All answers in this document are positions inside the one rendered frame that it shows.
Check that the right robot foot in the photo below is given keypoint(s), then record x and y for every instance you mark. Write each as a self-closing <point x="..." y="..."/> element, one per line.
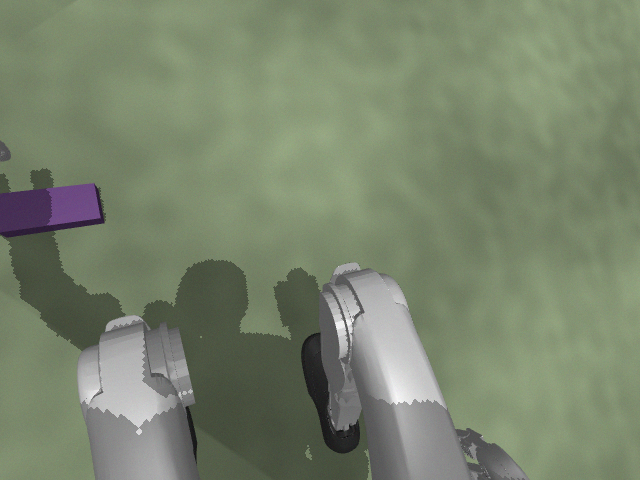
<point x="317" y="385"/>

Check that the small box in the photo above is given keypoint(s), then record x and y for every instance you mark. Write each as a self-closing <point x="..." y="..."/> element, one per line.
<point x="49" y="209"/>

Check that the right robot hand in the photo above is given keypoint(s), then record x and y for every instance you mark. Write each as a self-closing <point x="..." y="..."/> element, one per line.
<point x="494" y="462"/>

